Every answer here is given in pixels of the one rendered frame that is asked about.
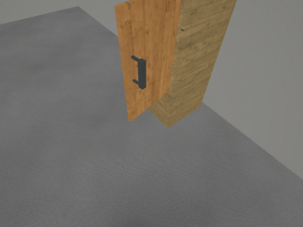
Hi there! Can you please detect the handle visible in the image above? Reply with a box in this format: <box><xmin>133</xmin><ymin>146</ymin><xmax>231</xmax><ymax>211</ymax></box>
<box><xmin>131</xmin><ymin>55</ymin><xmax>147</xmax><ymax>90</ymax></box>

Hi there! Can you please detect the cupboard door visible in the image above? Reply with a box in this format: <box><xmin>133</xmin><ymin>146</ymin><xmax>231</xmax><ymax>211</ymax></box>
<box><xmin>115</xmin><ymin>0</ymin><xmax>182</xmax><ymax>122</ymax></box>

